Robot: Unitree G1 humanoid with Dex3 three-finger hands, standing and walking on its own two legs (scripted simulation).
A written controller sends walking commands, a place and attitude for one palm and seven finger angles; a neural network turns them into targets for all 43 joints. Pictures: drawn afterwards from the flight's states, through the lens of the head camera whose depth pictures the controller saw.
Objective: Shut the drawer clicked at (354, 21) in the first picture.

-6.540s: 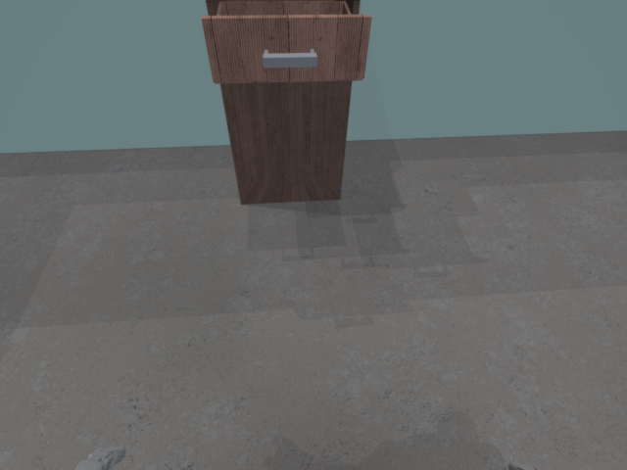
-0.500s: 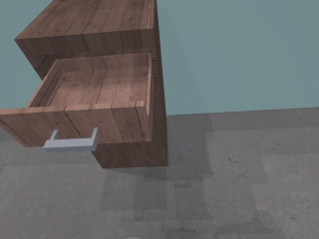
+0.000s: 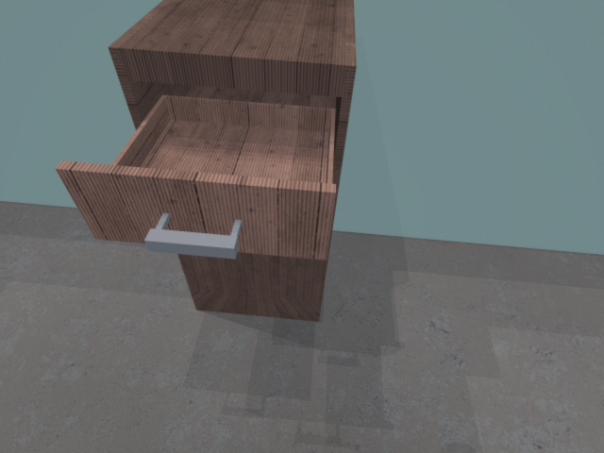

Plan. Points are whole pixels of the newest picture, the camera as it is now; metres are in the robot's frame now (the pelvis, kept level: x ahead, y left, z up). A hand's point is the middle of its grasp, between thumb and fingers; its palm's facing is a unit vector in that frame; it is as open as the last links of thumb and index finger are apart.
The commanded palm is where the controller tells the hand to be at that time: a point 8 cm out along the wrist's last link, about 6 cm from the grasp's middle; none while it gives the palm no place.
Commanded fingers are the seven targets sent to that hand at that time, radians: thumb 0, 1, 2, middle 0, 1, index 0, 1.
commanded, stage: come to a stop and stand still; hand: left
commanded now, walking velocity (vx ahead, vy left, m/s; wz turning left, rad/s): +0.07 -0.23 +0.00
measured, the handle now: (197, 233) +0.41 +0.22 +0.04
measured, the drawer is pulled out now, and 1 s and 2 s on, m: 0.28 0.28 0.28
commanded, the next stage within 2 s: look again from close up in 0.68 s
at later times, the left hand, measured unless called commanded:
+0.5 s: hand out of the picture +0.07 +0.18 -0.17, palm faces +0.02 -0.98 -0.22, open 7.3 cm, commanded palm none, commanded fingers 0.00 0.90 0.90 -0.20 -0.30 -0.20 -0.30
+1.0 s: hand out of the picture +0.01 +0.17 -0.17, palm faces +0.03 -0.98 -0.19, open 7.3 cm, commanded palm none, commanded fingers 0.00 0.90 0.90 -0.20 -0.30 -0.20 -0.30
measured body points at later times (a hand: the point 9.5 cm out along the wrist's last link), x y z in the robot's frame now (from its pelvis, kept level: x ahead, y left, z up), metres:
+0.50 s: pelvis +0.04 +0.00 +0.00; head +0.06 -0.01 +0.45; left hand +0.07 +0.23 -0.15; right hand -0.01 -0.20 -0.16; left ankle -0.03 +0.12 -0.74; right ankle +0.03 -0.11 -0.74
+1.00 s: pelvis +0.03 +0.01 +0.00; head +0.04 -0.01 +0.45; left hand +0.01 +0.22 -0.16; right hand +0.04 -0.22 -0.17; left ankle -0.02 +0.12 -0.74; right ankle +0.03 -0.11 -0.74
